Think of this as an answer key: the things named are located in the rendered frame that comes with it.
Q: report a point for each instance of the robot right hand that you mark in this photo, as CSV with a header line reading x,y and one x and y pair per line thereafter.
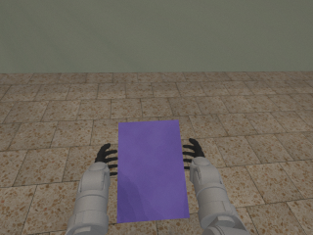
x,y
197,151

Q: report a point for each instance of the robot left hand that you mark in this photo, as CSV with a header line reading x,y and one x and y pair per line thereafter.
x,y
101,157

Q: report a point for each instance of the right robot upper arm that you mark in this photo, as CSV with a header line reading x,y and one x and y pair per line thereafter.
x,y
223,230

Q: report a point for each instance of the right robot forearm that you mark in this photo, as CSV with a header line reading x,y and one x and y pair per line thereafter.
x,y
214,205

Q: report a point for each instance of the left robot forearm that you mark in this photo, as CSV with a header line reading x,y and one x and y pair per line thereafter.
x,y
91,202

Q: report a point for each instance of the carton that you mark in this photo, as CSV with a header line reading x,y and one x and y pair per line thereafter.
x,y
151,182

